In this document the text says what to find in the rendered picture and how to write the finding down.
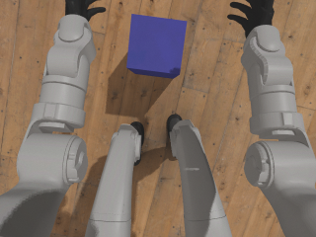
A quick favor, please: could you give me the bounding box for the robot right foot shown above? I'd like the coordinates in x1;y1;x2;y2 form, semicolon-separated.
167;114;182;157

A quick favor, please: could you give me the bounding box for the carton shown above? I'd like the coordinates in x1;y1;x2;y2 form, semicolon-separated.
126;14;187;79

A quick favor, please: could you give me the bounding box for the right robot forearm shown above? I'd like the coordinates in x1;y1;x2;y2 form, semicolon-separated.
240;25;316;161

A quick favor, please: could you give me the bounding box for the robot left upper arm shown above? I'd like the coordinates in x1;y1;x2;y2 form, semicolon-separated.
0;132;89;237

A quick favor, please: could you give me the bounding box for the robot left foot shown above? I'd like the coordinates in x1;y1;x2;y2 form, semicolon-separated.
130;121;144;166

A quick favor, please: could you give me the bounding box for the robot right hand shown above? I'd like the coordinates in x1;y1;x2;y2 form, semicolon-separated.
227;0;275;38

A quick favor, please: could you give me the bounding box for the robot right upper arm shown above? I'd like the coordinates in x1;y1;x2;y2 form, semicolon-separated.
244;140;316;237

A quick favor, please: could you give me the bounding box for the left robot forearm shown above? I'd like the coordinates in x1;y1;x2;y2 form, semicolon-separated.
16;14;97;177

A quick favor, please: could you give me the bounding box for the robot foot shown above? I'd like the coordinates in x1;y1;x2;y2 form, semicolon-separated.
167;114;182;157
130;121;144;166

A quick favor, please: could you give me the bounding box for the robot left hand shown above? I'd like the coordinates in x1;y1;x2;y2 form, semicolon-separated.
65;0;106;22

